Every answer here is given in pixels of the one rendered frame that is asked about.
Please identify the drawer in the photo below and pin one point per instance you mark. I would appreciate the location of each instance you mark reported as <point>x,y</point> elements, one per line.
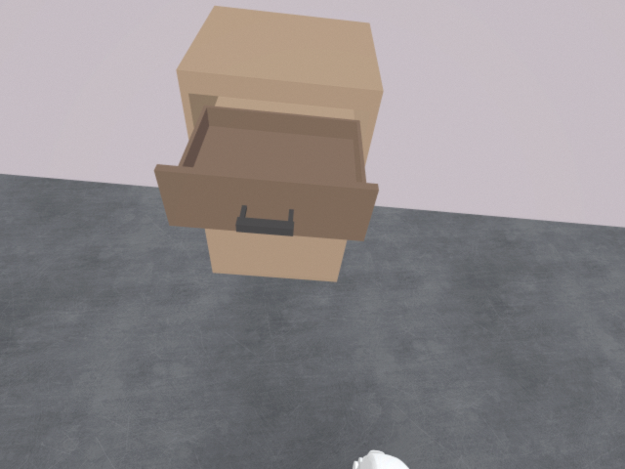
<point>271,162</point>

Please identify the cabinet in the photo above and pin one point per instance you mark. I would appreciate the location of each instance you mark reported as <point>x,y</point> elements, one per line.
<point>281,63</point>

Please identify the handle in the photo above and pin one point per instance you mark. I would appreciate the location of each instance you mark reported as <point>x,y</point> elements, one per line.
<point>264,226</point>

